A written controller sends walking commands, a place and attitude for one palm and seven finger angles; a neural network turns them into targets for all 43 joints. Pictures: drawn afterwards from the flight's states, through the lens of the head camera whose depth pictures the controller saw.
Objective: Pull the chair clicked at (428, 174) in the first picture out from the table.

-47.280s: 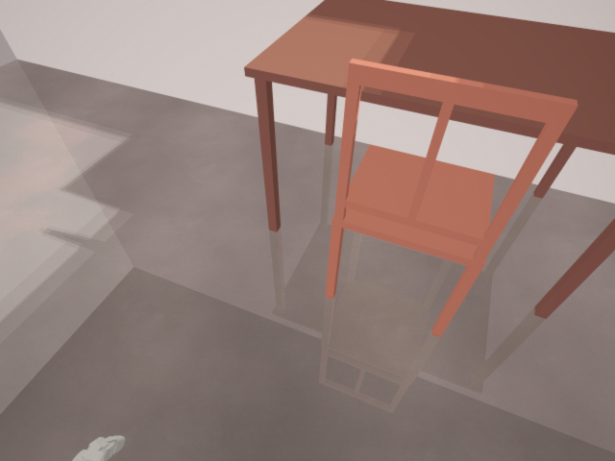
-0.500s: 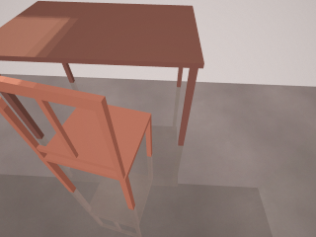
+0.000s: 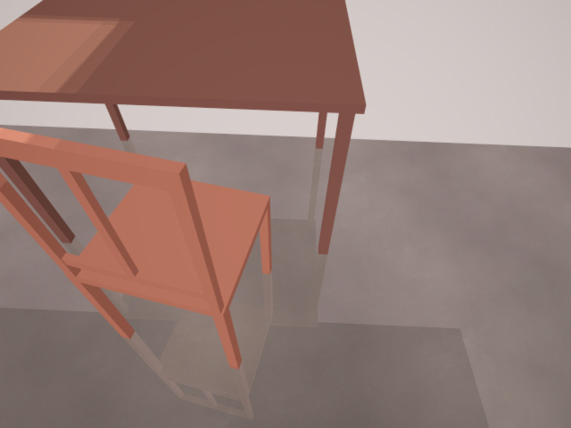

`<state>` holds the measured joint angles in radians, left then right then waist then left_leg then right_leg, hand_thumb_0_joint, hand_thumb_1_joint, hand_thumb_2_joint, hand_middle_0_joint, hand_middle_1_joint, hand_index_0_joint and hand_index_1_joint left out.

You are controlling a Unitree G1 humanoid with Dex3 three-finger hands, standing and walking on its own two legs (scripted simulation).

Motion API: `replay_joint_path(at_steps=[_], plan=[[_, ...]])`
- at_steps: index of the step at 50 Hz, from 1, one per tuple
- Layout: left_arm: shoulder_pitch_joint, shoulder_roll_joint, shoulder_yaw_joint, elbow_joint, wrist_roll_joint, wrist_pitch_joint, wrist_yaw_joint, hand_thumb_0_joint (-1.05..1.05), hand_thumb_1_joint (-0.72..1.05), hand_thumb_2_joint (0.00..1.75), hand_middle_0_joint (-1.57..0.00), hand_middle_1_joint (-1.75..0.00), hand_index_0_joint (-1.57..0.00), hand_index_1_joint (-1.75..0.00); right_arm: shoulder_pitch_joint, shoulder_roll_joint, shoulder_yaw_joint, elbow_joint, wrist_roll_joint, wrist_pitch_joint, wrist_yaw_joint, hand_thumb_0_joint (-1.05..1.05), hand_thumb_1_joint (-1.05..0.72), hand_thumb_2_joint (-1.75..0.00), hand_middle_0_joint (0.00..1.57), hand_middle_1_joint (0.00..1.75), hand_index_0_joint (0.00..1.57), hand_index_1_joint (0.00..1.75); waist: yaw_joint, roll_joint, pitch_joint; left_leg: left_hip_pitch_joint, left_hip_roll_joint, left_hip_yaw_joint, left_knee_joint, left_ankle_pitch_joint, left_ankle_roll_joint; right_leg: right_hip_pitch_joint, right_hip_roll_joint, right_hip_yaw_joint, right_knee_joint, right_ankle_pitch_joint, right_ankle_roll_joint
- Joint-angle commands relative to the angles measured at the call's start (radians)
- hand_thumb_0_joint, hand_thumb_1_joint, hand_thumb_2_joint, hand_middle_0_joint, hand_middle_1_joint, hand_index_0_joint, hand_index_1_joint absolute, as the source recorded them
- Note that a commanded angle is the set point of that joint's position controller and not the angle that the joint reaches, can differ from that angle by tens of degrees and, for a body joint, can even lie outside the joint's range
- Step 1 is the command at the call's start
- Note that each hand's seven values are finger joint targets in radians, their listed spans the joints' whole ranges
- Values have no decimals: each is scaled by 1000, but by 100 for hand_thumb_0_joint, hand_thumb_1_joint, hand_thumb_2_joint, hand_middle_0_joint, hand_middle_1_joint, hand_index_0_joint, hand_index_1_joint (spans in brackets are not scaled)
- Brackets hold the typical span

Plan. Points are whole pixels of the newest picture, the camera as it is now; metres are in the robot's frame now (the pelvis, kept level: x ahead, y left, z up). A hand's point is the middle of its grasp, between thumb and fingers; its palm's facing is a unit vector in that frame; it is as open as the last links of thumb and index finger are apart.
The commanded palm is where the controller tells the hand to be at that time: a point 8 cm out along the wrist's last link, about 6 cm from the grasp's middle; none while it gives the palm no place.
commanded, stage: shuffle to correct the standing spot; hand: left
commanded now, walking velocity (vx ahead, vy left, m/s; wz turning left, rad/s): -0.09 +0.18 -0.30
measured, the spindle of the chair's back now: (105, 228) +0.46 +0.40 -0.08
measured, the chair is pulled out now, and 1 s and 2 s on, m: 0.21 0.21 0.21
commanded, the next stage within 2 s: come to a stop and stand still in 0.62 s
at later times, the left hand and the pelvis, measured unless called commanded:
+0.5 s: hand out of the picture +0.02 +0.22 -0.17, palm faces -0.08 -0.95 -0.29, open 7.4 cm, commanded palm none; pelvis -0.05 +0.04 -0.01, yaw -9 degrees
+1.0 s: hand out of the picture -0.01 +0.32 -0.19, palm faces -0.11 -0.97 -0.21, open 7.4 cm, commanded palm none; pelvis -0.06 +0.13 +0.00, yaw -10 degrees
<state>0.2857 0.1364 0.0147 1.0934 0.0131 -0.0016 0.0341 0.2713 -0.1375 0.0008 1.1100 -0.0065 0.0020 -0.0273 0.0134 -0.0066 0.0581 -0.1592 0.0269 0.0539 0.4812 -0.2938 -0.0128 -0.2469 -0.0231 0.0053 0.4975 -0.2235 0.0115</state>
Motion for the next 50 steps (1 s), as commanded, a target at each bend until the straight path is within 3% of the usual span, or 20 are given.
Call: replay_joint_path(at_steps=[1,6,8,11,14,19,21,22,23,24,27,33,37,40,41,42,43,44,45,50], plan=[[46,168,46,-73,8,0,10,0,90,90,-20,-30,-20,-30,78,-108,-39,-65,-6,7,-6,0,-90,-90,20,30,20,30,-5,-58,-25,-84,46,-4,1,78,12,19,-160,193,-73,231,-103],[5,199,69,-121,12,19,11,0,90,90,-20,-30,-20,-30,99,-102,-52,-94,-10,18,0,0,-90,-90,20,30,20,30,-15,-139,-24,-78,17,12,34,-41,8,-83,-211,281,-122,75,-139],[-34,190,74,-149,13,28,8,0,90,90,-20,-30,-20,-30,122,-116,-59,-99,-14,14,4,0,-90,-90,20,30,20,30,-24,-70,-11,-55,44,-19,-39,-24,25,-149,-159,225,-73,-21,-114],[-53,119,70,-174,18,44,0,0,90,90,-20,-30,-20,-30,68,-181,-73,-142,-21,14,6,0,-90,-90,20,30,20,30,-18,237,29,-156,233,-190,-257,-49,123,-180,21,-31,265,-182,-40],[23,95,72,-147,21,50,6,0,90,90,-20,-30,-20,-30,-50,-169,-62,-195,-28,19,7,0,-90,-90,20,30,20,30,29,151,5,-259,246,-142,-248,53,195,-140,-1,-6,599,-247,-45],[33,59,50,-152,17,29,6,0,90,90,-20,-30,-20,-30,20,-163,-59,-176,-36,25,6,0,-90,-90,20,30,20,30,6,105,-43,-44,210,-59,-115,276,185,-116,-31,-90,227,-246,-35],[65,73,48,-148,19,15,11,0,90,90,-20,-30,-20,-30,55,-164,-62,-164,-24,25,7,0,-90,-90,20,30,20,30,21,70,-90,-3,188,-25,11,369,150,-11,-41,-84,-37,-40,-29],[93,116,52,-137,23,4,19,0,90,90,-20,-30,-20,-30,73,-138,-62,-170,-15,22,12,0,-90,-90,20,30,20,30,23,-20,-114,-83,142,25,100,274,98,112,-134,27,-117,160,-49],[132,201,70,-130,29,-7,30,0,90,90,-20,-30,-20,-30,57,-104,-64,-197,-11,20,13,0,-90,-90,20,30,20,30,31,-228,-96,-321,39,98,240,-55,29,240,-356,317,-122,551,-118],[161,233,68,-125,21,-10,31,0,90,90,-20,-30,-20,-30,15,-111,-63,-215,-21,25,11,0,-90,-90,20,30,20,30,41,-193,-75,-397,-6,31,372,-268,-7,224,-462,369,-114,800,-213],[109,181,64,-122,21,-21,40,0,90,90,-20,-30,-20,-30,-38,-118,-61,-203,-22,36,17,0,-90,-90,20,30,20,30,25,-234,-46,-445,13,-61,516,-170,-20,207,-352,255,-92,789,-227],[56,231,79,-156,22,-18,18,0,90,90,-20,-30,-20,-30,-60,-101,-65,-202,-6,48,41,0,-90,-90,20,30,20,30,18,-168,-41,-349,-13,-22,487,-25,-52,76,-283,144,-152,423,-178],[35,262,92,-163,31,-7,8,0,90,90,-20,-30,-20,-30,-78,-96,-64,-219,1,33,43,0,-90,-90,20,30,20,30,27,-199,-36,-245,-18,-3,294,-47,-44,12,-287,149,-149,211,-166],[31,218,79,-150,26,7,4,0,90,90,-20,-30,-20,-30,44,-82,-52,-169,2,1,31,0,-90,-90,20,30,20,30,-17,-165,-99,28,-48,27,-12,82,-24,-76,-184,87,-40,35,-97],[47,168,63,-151,23,14,3,0,90,90,-20,-30,-20,-30,102,-116,-57,-148,1,-12,25,0,-90,-90,20,30,20,30,-36,-36,-119,126,14,-10,-76,95,-22,-126,-118,49,72,-99,-72],[79,99,48,-149,13,19,-1,0,90,90,-20,-30,-20,-30,133,-190,-70,-139,-13,-22,19,0,-90,-90,20,30,20,30,-37,232,-123,141,183,-241,-154,96,25,-227,-25,-28,211,-290,-25],[81,80,42,-157,14,23,0,0,90,90,-20,-30,-20,-30,159,-239,-74,-150,-20,-16,12,0,-90,-90,20,30,20,30,-52,301,-91,17,305,-432,-264,27,105,-240,32,-27,353,-415,-15],[60,83,43,-172,15,21,-3,0,90,90,-20,-30,-20,-30,133,-244,-71,-163,-32,-8,10,0,-90,-90,20,30,20,30,-49,187,-9,-109,341,-451,-299,-125,170,-240,13,15,458,-357,-34],[35,65,42,-170,21,14,-14,0,90,90,-20,-30,-20,-30,96,-211,-59,-158,-39,-14,3,0,-90,-90,20,30,20,30,-34,120,25,-134,307,-426,-310,-127,172,-268,3,14,526,-280,-34],[76,96,45,-117,20,26,-41,0,90,90,-20,-30,-20,-30,40,-154,-42,-152,-29,-30,-12,0,-90,-90,20,30,20,30,-1,190,31,-171,209,-225,-291,-11,138,-241,1,14,567,-117,-19]])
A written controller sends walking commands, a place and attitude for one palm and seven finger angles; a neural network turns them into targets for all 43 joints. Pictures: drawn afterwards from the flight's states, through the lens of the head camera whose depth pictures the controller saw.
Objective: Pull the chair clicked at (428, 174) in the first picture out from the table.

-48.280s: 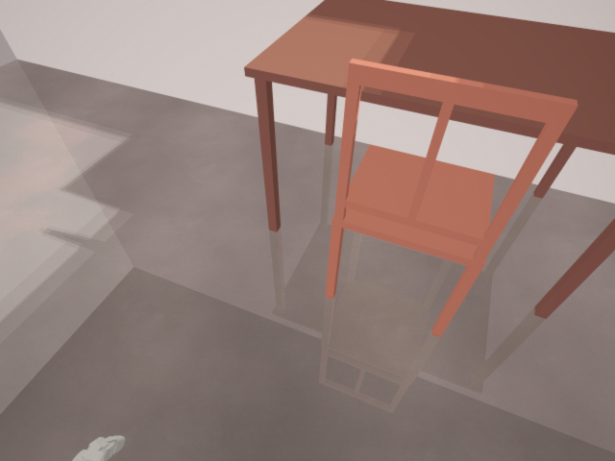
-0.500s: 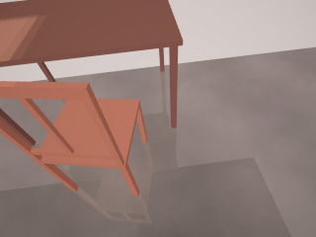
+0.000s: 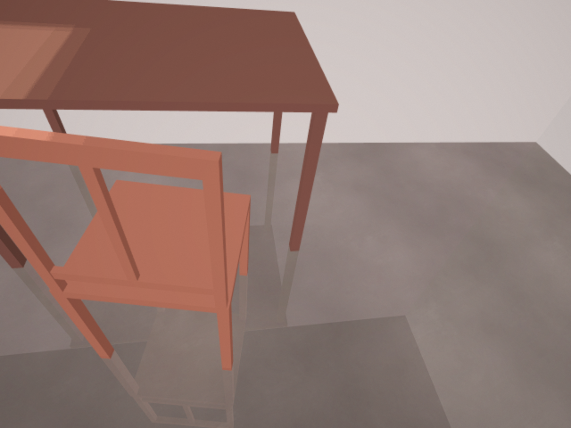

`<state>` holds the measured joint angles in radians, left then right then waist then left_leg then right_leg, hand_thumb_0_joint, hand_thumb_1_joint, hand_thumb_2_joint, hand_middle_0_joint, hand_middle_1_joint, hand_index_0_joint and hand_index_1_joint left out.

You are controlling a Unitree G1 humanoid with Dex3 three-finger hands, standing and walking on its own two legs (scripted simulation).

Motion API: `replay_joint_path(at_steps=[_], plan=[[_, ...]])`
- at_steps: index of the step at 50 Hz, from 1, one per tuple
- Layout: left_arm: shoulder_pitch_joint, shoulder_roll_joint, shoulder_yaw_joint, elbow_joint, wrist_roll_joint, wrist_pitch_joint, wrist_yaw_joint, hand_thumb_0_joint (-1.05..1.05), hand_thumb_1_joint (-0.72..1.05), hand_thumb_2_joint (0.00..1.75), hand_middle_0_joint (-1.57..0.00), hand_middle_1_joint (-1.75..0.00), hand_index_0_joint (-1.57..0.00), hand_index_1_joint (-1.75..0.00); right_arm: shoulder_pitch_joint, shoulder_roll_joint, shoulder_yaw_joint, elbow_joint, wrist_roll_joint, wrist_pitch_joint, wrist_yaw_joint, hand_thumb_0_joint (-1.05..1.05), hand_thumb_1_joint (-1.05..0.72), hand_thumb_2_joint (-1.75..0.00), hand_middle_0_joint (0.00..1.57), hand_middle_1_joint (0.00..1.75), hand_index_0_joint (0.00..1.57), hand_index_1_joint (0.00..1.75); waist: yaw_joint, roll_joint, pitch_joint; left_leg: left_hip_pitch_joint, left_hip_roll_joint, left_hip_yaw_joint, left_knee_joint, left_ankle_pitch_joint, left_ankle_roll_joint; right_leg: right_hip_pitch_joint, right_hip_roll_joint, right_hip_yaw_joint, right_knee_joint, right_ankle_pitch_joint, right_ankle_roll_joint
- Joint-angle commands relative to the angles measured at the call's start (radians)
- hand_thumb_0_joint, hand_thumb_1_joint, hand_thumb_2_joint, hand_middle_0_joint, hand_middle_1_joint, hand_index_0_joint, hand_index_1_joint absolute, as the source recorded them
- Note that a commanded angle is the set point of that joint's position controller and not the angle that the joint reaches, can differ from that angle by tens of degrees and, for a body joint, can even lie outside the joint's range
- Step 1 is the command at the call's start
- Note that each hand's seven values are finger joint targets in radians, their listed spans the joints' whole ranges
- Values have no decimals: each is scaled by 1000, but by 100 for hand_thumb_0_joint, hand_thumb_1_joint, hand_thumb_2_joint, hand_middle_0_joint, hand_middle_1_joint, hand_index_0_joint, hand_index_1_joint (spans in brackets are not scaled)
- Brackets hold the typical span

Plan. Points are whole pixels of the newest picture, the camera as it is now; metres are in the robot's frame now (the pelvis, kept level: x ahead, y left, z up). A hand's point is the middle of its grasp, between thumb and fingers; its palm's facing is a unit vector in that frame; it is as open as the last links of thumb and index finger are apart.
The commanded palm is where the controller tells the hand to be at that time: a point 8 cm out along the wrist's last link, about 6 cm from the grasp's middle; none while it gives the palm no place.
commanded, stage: come to a stop and stand still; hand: left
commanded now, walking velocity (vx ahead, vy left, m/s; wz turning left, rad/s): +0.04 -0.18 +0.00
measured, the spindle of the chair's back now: (114, 230) +0.46 +0.36 -0.07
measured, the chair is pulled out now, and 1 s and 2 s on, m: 0.21 0.21 0.21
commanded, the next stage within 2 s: look again from close up in 0.64 s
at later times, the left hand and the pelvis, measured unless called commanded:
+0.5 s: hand out of the picture +0.03 +0.15 -0.17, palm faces +0.05 -0.98 -0.20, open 7.3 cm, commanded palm none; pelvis -0.01 -0.02 +0.00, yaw +1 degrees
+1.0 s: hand out of the picture -0.06 +0.14 -0.17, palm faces +0.06 -0.99 -0.13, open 7.4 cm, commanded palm none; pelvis -0.01 -0.01 +0.01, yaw +1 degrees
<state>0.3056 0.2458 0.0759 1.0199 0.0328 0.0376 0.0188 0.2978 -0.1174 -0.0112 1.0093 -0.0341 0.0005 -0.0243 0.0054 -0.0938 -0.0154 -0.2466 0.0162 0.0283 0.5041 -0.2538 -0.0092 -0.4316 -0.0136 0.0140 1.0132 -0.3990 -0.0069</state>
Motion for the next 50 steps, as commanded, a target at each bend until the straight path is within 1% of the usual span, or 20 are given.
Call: replay_joint_path(at_steps=[1,6,8,9,10,11,12,13,14,15,17,19,22,23,25,26,27,29,34,50], plan=[[36,-10,-15,-51,3,-10,-28,0,90,90,-20,-30,-20,-30,34,-171,-34,-42,-1,-30,-19,0,-90,-90,20,30,20,30,-2,239,124,-77,233,-204,-310,-6,144,-65,-10,0,20,54,2],[-15,-40,-28,-82,-5,-16,-23,0,90,90,-20,-30,-20,-30,95,-194,-45,-16,-7,-23,-23,0,-90,-90,20,30,20,30,-36,251,75,6,265,-228,-247,149,177,34,-9,-33,-266,-58,-2],[36,-62,-31,-62,-12,-29,-17,0,90,90,-20,-30,-20,-30,92,-197,-45,-8,-4,-18,-22,0,-90,-90,20,30,20,30,-12,232,27,11,248,-207,-183,197,164,143,4,-43,-433,2,-6],[68,-59,-31,-43,-12,-37,-15,0,90,90,-20,-30,-20,-30,96,-190,-42,-1,2,-15,-20,0,-90,-90,20,30,20,30,3,186,-3,-20,217,-182,-130,178,137,245,12,-56,-559,115,-2],[154,10,-33,21,-9,-44,35,0,90,90,-20,-30,-20,-30,-84,-218,-50,-52,33,-29,-15,0,-90,-90,20,30,20,30,82,149,97,-102,150,-6,93,105,42,202,-80,70,-658,284,3],[148,81,-21,1,-3,-59,29,0,90,90,-20,-30,-20,-30,-23,-124,-25,-83,27,-22,-4,0,-90,-90,20,30,20,30,30,-95,48,-185,12,49,262,-72,-9,301,-210,204,-729,614,-6],[78,48,-46,-23,-16,-67,24,0,90,90,-20,-30,-20,-30,45,-83,-15,-72,14,-8,-4,0,-90,-90,20,30,20,30,-28,-124,5,-180,27,-4,322,-200,8,269,-253,174,-702,608,-48],[55,29,-53,-44,-9,-71,23,0,90,90,-20,-30,-20,-30,76,-83,-21,-51,11,0,4,0,-90,-90,20,30,20,30,-38,-73,-54,-172,6,15,377,-170,3,312,-216,136,-698,651,-93],[36,22,-43,-44,-11,-76,30,0,90,90,-20,-30,-20,-30,86,-102,-26,-35,13,6,2,0,-90,-90,20,30,20,30,-43,-139,-82,-193,13,2,426,-160,5,356,-201,121,-678,719,-100],[23,21,-40,-49,-13,-78,36,0,90,90,-20,-30,-20,-30,91,-110,-25,-31,15,7,1,0,-90,-90,20,30,20,30,-44,-108,-105,-201,20,1,446,-166,6,390,-212,119,-657,743,-129],[9,24,-40,-62,-13,-73,38,0,90,90,-20,-30,-20,-30,43,-84,-18,-43,16,9,5,0,-90,-90,20,30,20,30,-32,4,-43,-194,22,26,373,-170,6,346,-219,107,-663,712,-168],[6,37,-38,-55,-11,-66,35,0,90,90,-20,-30,-20,-30,9,-63,-11,-42,19,5,2,0,-90,-90,20,30,20,30,-15,26,7,-127,10,40,223,-176,4,297,-215,122,-678,612,-188],[-2,30,-44,-36,-19,-57,30,0,90,90,-20,-30,-20,-30,81,-55,-5,2,20,0,-4,0,-90,-90,20,30,20,30,-40,41,56,46,-5,35,-4,-32,13,174,-162,100,-686,346,-132],[1,16,-47,-32,-23,-54,28,0,90,90,-20,-30,-20,-30,103,-68,-6,15,20,-3,-6,0,-90,-90,20,30,20,30,-48,57,73,86,19,4,-56,7,22,131,-136,92,-683,229,-103],[38,-29,-56,-21,-26,-51,26,0,90,90,-20,-30,-20,-30,85,-118,-9,15,12,-11,-10,0,-90,-90,20,30,20,30,-19,167,119,31,136,-128,-119,52,76,111,-65,53,-665,144,-50],[60,-36,-58,-18,-20,-48,27,0,90,90,-20,-30,-20,-30,69,-126,-11,7,10,-10,-8,0,-90,-90,20,30,20,30,-8,171,129,-26,161,-158,-144,2,92,145,-61,34,-669,125,-45],[53,-32,-59,-15,-16,-46,26,0,90,90,-20,-30,-20,-30,43,-121,-7,10,8,-9,-7,0,-90,-90,20,30,20,30,-5,214,149,-68,142,-163,-187,-76,86,170,-57,22,-653,114,-50],[71,-27,-64,-1,-15,-53,21,0,90,90,-20,-30,-20,-30,21,-117,-2,7,10,-8,-7,0,-90,-90,20,30,20,30,1,193,162,-103,120,-152,-211,-150,77,200,-58,37,-665,134,-53],[86,-24,-67,18,-18,-66,19,0,90,90,-20,-30,-20,-30,50,-120,6,21,13,-13,-8,0,-90,-90,20,30,20,30,-17,94,99,-26,90,-109,-174,-73,65,195,-90,71,-720,92,-58],[157,-62,-85,78,-22,-74,25,0,90,90,-20,-30,-20,-30,94,-88,23,92,21,-24,-11,0,-90,-90,20,30,20,30,-8,95,88,-26,87,-104,-185,-8,68,226,-97,48,-688,177,-58]])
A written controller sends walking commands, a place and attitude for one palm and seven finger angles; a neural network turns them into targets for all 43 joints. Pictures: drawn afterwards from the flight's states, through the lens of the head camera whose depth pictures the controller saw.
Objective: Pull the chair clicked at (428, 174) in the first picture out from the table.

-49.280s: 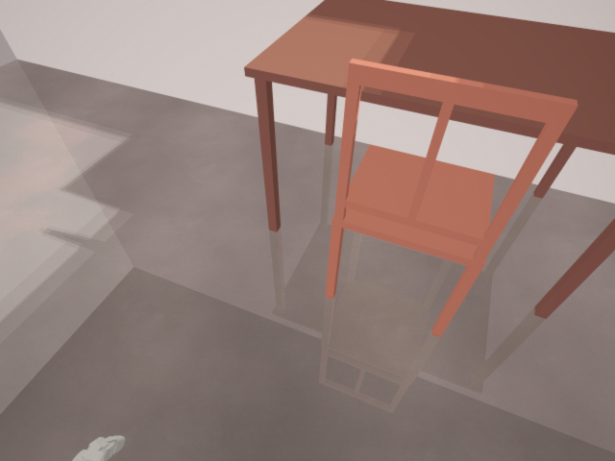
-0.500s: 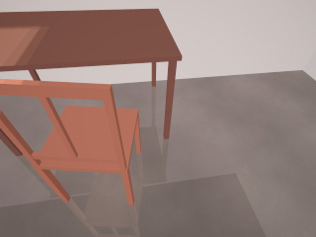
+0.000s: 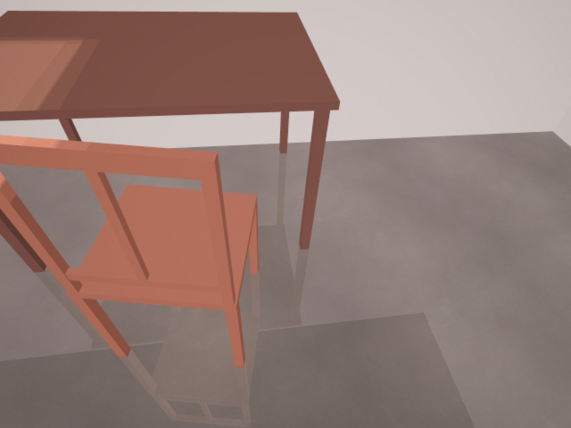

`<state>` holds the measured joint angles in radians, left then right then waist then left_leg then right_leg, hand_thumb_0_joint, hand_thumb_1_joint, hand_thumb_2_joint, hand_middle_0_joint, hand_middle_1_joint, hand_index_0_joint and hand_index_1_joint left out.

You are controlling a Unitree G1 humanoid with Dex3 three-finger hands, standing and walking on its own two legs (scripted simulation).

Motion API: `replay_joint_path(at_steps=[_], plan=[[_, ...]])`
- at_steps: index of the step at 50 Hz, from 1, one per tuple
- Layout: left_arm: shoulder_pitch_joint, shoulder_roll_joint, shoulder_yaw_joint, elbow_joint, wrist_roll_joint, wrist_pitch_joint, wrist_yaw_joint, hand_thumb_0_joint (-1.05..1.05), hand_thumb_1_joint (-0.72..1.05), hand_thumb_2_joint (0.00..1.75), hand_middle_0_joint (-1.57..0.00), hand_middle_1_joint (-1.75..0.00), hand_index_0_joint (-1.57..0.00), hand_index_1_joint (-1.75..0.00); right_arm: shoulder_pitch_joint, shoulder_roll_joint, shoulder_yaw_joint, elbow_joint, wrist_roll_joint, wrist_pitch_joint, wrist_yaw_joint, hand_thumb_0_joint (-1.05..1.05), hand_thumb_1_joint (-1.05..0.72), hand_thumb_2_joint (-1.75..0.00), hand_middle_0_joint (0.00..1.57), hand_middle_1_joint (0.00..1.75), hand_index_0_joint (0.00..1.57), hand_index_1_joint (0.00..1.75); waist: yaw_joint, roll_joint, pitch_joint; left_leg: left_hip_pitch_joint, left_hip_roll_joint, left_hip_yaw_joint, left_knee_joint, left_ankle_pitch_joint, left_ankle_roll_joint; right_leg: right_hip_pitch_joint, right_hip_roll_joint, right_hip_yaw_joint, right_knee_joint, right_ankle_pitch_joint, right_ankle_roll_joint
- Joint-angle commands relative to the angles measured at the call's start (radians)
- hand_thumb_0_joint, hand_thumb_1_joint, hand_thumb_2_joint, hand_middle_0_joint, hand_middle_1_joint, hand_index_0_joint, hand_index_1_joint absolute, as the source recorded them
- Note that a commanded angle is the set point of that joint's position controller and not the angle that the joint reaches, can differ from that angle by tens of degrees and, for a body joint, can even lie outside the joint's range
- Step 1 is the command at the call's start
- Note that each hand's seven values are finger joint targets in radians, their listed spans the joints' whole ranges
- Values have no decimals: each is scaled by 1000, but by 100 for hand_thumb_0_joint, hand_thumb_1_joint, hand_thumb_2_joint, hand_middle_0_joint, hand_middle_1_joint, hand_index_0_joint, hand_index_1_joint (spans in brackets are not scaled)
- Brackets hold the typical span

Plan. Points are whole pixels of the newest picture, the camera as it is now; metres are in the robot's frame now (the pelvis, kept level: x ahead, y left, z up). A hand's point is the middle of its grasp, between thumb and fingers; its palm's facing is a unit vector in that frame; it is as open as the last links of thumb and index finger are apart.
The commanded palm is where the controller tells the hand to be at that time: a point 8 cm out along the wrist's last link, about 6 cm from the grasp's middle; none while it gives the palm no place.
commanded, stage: look again from close up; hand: left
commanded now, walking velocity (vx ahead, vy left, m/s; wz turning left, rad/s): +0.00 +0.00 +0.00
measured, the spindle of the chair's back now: (122, 231) +0.48 +0.36 -0.08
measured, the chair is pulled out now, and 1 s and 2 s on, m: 0.21 0.21 0.21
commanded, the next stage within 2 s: none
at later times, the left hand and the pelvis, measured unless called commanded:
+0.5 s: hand out of the picture -0.01 +0.16 -0.18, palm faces +0.03 -0.99 -0.12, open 7.4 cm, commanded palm none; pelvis +0.01 +0.02 +0.00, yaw -1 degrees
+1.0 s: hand out of the picture -0.01 +0.18 -0.18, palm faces +0.02 -0.99 -0.11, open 7.4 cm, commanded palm none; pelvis +0.03 +0.04 +0.00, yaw -1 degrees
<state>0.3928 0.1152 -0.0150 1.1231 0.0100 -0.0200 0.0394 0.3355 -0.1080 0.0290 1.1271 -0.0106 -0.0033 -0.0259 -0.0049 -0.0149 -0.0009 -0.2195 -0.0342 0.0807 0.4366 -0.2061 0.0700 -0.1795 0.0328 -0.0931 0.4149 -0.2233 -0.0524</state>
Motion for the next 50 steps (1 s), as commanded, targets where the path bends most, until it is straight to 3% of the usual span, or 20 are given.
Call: replay_joint_path(at_steps=[1,22,25,35,42,50], plan=[[67,68,5,-26,2,-15,5,0,90,90,-20,-30,-20,-30,56,-95,-18,-22,-2,-19,-9,0,-90,-90,20,30,20,30,2,8,88,-60,140,-162,-123,-56,-9,-27,-141,145,-87,5,-11],[61,41,6,-21,5,-8,9,0,90,90,-20,-30,-20,-30,71,-82,-19,-7,-2,-28,-13,0,-90,-90,20,30,20,30,4,17,105,-40,151,-178,-159,-18,0,-25,-135,126,-54,51,-2],[62,41,7,-18,4,-7,9,0,90,90,-20,-30,-20,-30,77,-87,-20,-8,-4,-30,-15,0,-90,-90,20,30,20,30,3,23,79,-8,155,-179,-163,9,1,-20,-135,122,-48,64,1],[68,39,7,-12,5,-3,8,0,90,90,-20,-30,-20,-30,82,-92,-19,-5,-2,-29,-16,0,-90,-90,20,30,20,30,3,17,98,-5,158,-187,-189,-25,0,-28,-134,118,-50,51,6],[65,37,6,-5,5,-3,11,0,90,90,-20,-30,-20,-30,97,-88,-18,2,0,-35,-21,0,-90,-90,20,30,20,30,0,13,65,56,162,-173,-164,141,-1,-23,-136,115,-43,80,13],[70,30,7,6,4,4,12,0,90,90,-20,-30,-20,-30,108,-86,-18,11,-1,-34,-26,0,-90,-90,20,30,20,30,1,13,94,57,171,-182,-186,120,-9,-43,-134,111,-36,51,18]])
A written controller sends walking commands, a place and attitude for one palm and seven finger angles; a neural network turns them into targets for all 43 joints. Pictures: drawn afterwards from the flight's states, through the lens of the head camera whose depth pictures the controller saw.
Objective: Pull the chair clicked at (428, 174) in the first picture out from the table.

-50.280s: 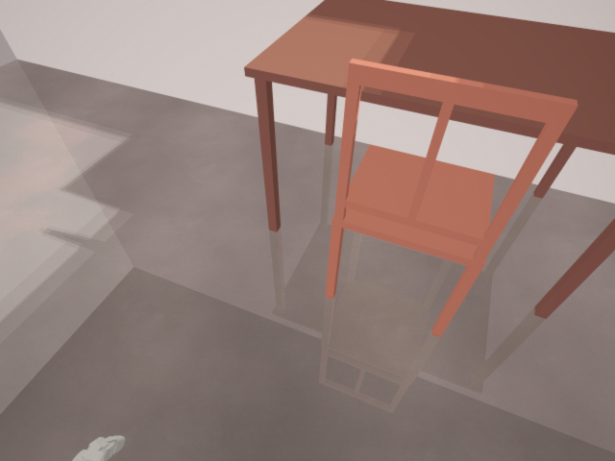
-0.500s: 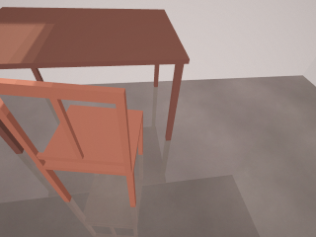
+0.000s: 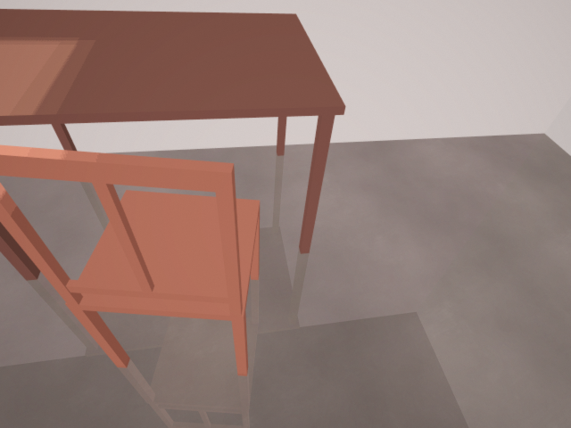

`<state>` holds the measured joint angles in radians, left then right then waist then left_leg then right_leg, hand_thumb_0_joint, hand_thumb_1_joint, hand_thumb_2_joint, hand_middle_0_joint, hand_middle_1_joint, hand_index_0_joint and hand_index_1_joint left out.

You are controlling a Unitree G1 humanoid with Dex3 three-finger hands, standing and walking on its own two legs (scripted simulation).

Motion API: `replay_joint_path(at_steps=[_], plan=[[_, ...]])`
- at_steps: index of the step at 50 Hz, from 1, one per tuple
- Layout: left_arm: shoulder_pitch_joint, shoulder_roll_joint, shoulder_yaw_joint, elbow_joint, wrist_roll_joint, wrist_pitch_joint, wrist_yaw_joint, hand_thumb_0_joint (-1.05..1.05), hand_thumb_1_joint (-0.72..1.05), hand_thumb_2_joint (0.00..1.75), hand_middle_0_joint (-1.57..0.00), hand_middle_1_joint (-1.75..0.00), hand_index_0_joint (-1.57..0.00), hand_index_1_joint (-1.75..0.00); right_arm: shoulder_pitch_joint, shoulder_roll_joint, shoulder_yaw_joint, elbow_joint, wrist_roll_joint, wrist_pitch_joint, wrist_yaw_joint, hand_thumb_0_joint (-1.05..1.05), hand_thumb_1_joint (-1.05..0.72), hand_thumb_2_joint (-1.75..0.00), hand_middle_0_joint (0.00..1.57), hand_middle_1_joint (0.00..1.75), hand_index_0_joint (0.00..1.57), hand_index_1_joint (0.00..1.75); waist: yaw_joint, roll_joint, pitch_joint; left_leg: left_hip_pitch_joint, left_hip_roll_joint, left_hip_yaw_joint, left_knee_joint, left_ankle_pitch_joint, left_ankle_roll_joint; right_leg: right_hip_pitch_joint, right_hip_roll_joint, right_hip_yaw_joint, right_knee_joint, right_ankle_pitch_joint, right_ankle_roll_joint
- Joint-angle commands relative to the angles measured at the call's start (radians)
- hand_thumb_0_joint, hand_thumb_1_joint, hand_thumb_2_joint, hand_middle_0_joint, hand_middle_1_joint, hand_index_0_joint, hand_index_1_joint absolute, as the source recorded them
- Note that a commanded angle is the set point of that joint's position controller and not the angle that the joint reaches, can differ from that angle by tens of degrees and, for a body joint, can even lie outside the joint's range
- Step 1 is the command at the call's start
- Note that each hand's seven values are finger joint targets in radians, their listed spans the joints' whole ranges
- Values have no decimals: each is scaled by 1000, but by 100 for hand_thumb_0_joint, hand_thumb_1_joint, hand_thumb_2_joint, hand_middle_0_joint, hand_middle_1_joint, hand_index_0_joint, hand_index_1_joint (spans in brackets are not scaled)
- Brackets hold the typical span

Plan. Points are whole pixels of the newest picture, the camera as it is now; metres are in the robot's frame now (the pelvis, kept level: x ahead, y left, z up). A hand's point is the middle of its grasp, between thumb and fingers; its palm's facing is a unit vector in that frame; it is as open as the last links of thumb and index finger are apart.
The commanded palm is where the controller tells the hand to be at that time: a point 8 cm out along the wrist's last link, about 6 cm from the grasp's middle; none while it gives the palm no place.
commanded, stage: look again from close up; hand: left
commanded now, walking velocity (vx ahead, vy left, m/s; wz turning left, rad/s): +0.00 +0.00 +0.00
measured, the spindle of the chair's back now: (128, 243) +0.45 +0.33 -0.08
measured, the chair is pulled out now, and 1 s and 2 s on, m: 0.21 0.21 0.21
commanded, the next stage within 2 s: none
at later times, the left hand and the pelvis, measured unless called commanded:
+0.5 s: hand out of the picture -0.03 +0.14 -0.18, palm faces +0.03 -0.99 -0.12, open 7.4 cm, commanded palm none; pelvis +0.00 +0.00 +0.00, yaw +0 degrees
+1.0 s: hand out of the picture -0.04 +0.11 -0.18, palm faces +0.04 -0.99 -0.11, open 7.4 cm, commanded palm none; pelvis +0.00 -0.02 +0.00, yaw +0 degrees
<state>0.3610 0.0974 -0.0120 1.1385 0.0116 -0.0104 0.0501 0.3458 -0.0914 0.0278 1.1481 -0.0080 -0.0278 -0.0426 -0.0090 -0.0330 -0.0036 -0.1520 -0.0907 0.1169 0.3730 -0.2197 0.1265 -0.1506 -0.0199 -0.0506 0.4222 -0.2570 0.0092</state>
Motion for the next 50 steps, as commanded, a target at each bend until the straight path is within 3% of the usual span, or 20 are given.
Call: replay_joint_path(at_steps=[1,5,15,23,27,35,41,50], plan=[[99,50,3,-10,4,-5,1,0,90,90,-20,-30,-20,-30,99,-100,-18,-11,-3,-9,-8,0,-90,-90,20,30,20,30,4,28,100,-12,227,-220,-121,141,-64,-72,-80,70,-43,88,-44],[98,47,5,-8,2,0,2,0,90,90,-20,-30,-20,-30,113,-101,-18,-7,-4,-8,-12,0,-90,-90,20,30,20,30,3,64,111,-4,233,-233,-144,132,-81,-90,-73,63,-24,65,-42],[97,41,8,-7,4,4,1,0,90,90,-20,-30,-20,-30,124,-96,-23,-2,-3,-5,-13,0,-90,-90,20,30,20,30,4,44,113,-11,243,-249,-164,65,-85,-102,-70,65,-16,55,-41],[99,41,8,-4,1,-2,2,0,90,90,-20,-30,-20,-30,133,-84,-20,3,-3,-11,-13,0,-90,-90,20,30,20,30,4,33,72,15,228,-224,-125,159,-77,-70,-78,81,-33,90,-47],[104,38,4,0,1,-4,2,0,90,90,-20,-30,-20,-30,130,-81,-17,5,-3,-10,-11,0,-90,-90,20,30,20,30,3,33,93,-1,218,-202,-112,159,-68,-66,-84,86,-50,103,-49],[112,39,2,3,3,-5,0,0,90,90,-20,-30,-20,-30,126,-80,-17,5,-3,-6,-8,0,-90,-90,20,30,20,30,3,40,133,-37,219,-217,-147,13,-67,-85,-82,86,-53,76,-52],[110,38,2,-3,5,-10,1,0,90,90,-20,-30,-20,-30,124,-78,-19,-3,-2,-7,-7,0,-90,-90,20,30,20,30,1,11,117,-27,215,-205,-116,71,-61,-73,-81,91,-65,100,-53],[118,39,0,1,1,-15,1,0,90,90,-20,-30,-20,-30,117,-75,-17,-1,-2,-11,-7,0,-90,-90,20,30,20,30,2,25,94,-5,208,-185,-91,127,-62,-59,-88,102,-78,122,-57]])
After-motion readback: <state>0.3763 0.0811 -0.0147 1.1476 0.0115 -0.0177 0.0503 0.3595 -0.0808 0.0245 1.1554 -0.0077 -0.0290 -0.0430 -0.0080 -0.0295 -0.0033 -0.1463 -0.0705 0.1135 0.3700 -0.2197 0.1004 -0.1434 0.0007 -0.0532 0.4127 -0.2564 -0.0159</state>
